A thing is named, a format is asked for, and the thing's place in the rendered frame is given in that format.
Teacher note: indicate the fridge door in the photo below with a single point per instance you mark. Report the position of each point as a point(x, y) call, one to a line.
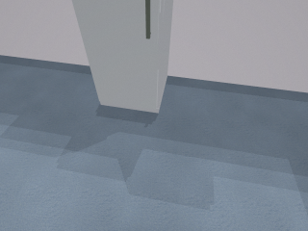
point(123, 62)

